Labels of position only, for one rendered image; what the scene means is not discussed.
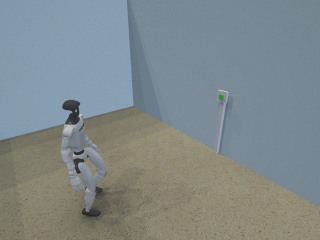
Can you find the panel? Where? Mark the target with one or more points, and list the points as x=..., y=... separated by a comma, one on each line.
x=220, y=121

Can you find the right robot hand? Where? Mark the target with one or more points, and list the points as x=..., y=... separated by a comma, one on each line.
x=75, y=181

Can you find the robot right upper arm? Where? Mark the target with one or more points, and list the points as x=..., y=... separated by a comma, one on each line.
x=67, y=134

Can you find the robot torso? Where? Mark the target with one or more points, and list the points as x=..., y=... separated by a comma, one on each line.
x=78, y=141

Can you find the left robot forearm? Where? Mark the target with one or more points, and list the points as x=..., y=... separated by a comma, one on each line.
x=88, y=141

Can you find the left robot hand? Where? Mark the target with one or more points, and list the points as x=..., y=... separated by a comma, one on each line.
x=93, y=146

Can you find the right robot forearm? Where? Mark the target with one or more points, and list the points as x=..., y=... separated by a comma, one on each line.
x=69, y=164

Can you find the robot right shin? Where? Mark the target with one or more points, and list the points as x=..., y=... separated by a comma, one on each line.
x=89, y=199

